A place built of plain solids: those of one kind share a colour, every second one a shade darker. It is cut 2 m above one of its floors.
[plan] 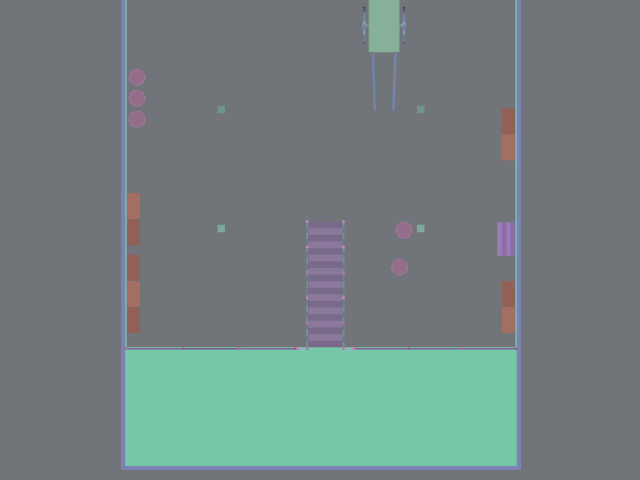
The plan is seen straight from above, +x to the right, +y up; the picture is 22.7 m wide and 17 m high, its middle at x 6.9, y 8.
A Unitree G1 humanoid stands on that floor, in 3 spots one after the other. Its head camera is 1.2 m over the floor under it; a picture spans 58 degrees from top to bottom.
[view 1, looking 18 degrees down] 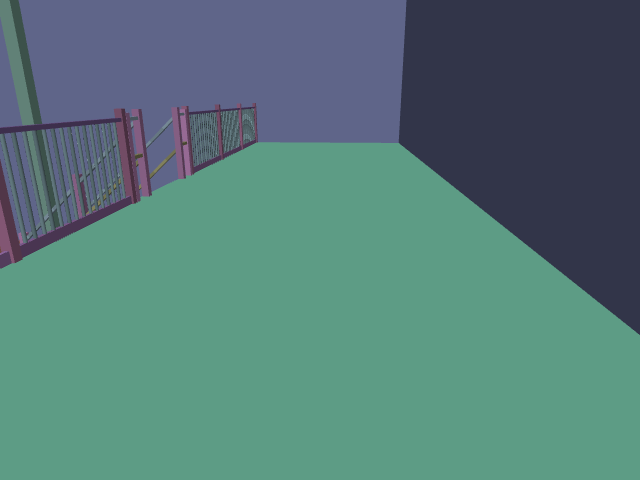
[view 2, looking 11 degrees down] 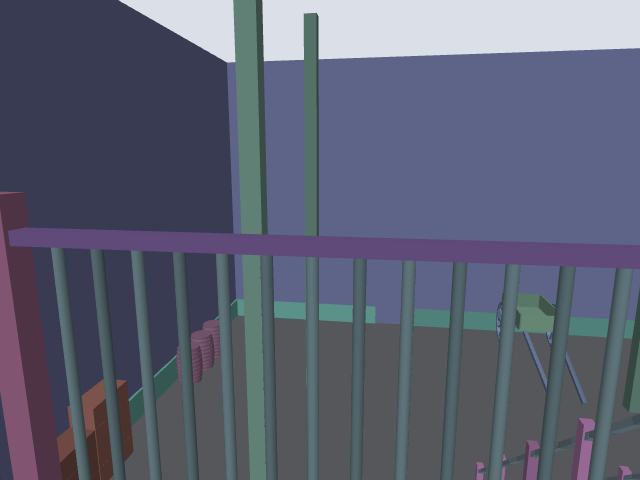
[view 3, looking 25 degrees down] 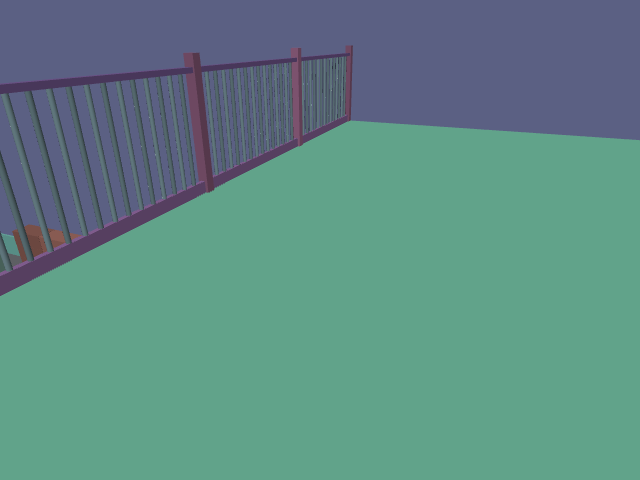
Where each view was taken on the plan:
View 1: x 1.00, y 1.60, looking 3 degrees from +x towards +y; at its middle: loft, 3.88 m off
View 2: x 5.09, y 3.11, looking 99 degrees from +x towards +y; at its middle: guard_rail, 1.05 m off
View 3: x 7.09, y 1.90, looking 22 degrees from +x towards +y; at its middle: loft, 2.84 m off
